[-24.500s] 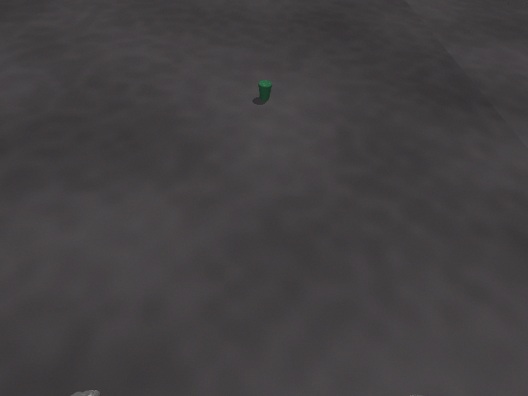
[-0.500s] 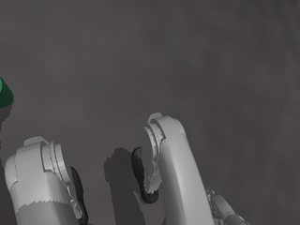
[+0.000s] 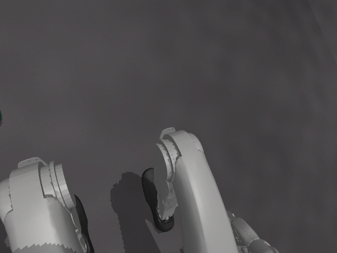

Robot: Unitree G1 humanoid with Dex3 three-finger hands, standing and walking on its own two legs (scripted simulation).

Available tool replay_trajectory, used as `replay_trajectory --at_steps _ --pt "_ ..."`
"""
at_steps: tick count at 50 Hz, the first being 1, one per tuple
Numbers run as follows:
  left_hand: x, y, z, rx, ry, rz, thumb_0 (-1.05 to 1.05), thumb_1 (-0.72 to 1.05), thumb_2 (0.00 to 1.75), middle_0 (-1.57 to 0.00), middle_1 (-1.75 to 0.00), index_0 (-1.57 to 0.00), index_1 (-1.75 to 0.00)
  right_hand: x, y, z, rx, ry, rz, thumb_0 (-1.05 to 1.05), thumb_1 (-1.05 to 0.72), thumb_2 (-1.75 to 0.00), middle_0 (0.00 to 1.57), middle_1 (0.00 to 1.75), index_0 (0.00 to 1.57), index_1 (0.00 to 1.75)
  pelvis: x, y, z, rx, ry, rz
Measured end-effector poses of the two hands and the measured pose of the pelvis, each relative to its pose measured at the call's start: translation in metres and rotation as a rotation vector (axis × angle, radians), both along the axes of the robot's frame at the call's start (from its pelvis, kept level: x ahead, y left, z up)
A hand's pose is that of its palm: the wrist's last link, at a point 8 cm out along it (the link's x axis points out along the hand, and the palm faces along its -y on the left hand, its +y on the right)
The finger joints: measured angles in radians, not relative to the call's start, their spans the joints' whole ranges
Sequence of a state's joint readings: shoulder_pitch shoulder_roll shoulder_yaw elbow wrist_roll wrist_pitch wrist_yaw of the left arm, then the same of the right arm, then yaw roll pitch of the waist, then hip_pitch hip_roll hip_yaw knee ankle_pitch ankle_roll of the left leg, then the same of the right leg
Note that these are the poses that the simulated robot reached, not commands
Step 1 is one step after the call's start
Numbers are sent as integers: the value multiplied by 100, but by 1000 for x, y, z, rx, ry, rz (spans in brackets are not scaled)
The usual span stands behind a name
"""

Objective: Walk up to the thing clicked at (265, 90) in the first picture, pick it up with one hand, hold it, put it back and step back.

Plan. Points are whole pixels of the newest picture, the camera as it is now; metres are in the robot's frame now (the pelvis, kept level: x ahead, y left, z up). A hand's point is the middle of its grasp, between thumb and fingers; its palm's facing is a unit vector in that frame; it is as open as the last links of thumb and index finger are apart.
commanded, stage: open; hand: left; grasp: from above
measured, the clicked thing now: out of the picture +0.45 +0.33 -0.24
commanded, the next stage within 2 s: withdraw in 0.62 s
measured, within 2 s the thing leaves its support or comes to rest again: rests again in 1.08 s
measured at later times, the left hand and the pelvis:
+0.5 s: hand out of the picture +0.44 +0.34 -0.20, palm faces -0.44 -0.13 -0.89, open 13.4 cm; pelvis +0.00 +0.00 +0.00, yaw -1 degrees
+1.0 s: hand out of the picture +0.46 +0.35 -0.16, palm faces -0.30 -0.09 -0.95, open 14.2 cm; pelvis +0.01 +0.00 +0.01, yaw +0 degrees
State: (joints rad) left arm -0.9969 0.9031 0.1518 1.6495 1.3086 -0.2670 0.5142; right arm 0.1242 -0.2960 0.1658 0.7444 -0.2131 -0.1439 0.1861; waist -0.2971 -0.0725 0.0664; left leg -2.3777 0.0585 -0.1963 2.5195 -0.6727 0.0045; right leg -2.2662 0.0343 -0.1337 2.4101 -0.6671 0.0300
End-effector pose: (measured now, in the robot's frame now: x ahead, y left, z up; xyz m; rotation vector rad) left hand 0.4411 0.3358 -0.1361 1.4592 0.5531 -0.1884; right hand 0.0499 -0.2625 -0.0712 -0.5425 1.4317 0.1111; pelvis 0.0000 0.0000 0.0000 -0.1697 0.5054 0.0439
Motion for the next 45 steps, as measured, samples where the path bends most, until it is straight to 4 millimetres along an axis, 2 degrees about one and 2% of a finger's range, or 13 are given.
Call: replay_trajectory --at_steps 7,14,39,45 --pt "2 2 -1 12 -9 9 -1 -40 113 -25 -118 -21 -116 -6 1 3 6 4 4 0 -89 -89 20 30 21 30 -1 0 0 -3 -1 -3" --pt "5 4 -2 17 -6 20 -1 -48 116 -16 -118 -15 -117 -9 3 5 9 18 2 0 -89 -89 20 30 21 30 1 1 1 -9 6 -4" --pt "3 2 -3 0 -9 7 0 -52 110 -11 -111 -10 -111 3 3 7 10 2 18 0 -89 -89 20 30 21 30 1 2 4 -13 10 -4" --pt "9 5 4 14 -58 15 0 -55 102 -9 -107 -10 -106 3 4 6 18 2 8 0 -90 -89 20 30 21 30 2 2 4 -10 16 0"
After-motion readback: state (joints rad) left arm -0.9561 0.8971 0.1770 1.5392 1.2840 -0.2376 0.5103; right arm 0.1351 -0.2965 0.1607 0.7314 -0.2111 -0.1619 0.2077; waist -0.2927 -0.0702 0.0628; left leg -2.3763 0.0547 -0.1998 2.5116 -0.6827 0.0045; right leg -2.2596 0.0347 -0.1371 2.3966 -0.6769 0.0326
